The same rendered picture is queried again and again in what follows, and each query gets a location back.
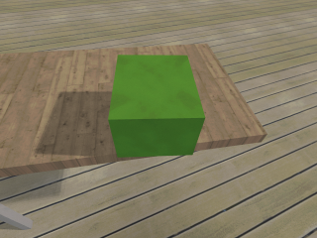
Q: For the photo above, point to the table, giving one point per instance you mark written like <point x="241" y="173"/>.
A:
<point x="54" y="110"/>

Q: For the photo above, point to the carton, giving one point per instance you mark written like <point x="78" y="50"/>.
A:
<point x="155" y="108"/>

